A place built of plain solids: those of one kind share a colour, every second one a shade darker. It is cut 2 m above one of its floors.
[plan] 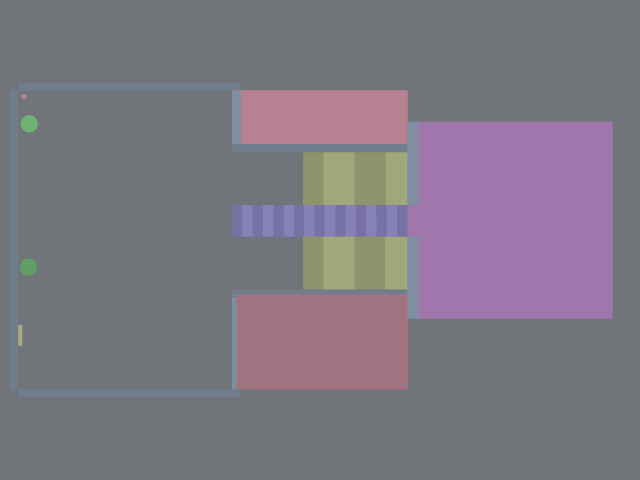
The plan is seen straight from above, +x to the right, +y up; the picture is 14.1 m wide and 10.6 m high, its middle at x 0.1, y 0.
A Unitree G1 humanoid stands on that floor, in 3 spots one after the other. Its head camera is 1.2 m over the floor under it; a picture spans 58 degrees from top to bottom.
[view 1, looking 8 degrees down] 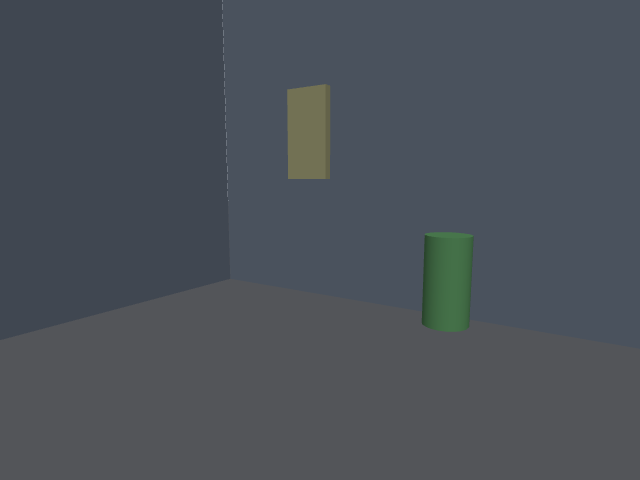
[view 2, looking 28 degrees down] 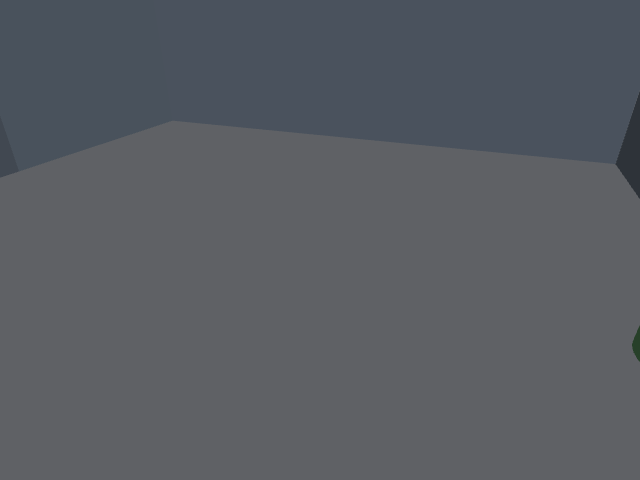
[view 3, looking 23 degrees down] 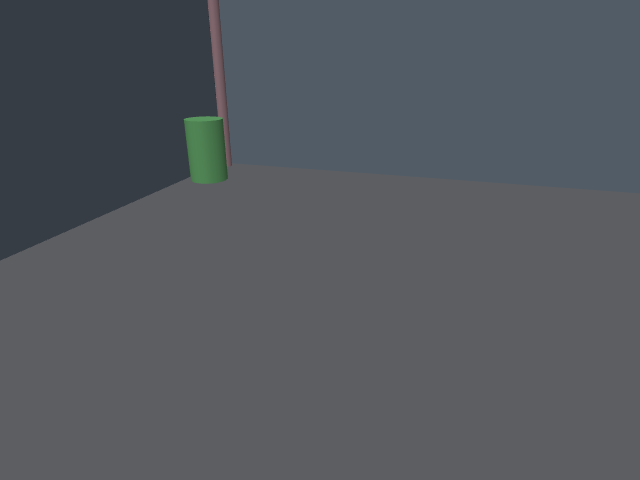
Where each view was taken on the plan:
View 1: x -2.84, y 0.42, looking -147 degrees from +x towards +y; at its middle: wall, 4.48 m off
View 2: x -5.46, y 1.07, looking -69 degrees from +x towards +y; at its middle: ground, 2.56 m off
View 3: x -3.89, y -1.38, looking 107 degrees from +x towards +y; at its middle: ground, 3.07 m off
